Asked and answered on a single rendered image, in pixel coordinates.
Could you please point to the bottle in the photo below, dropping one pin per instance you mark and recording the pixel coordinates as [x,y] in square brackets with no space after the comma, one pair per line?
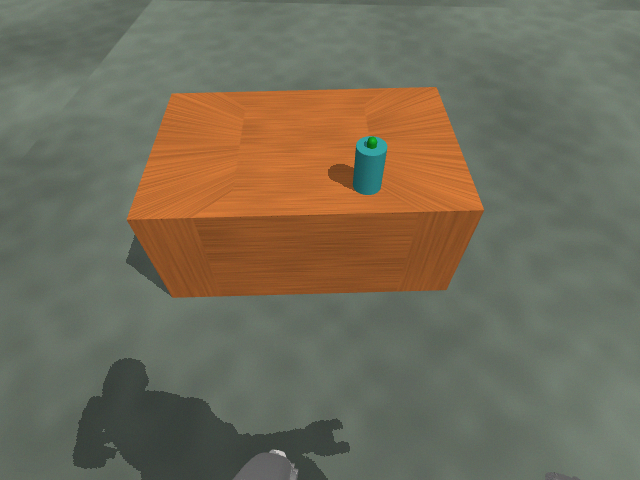
[369,164]

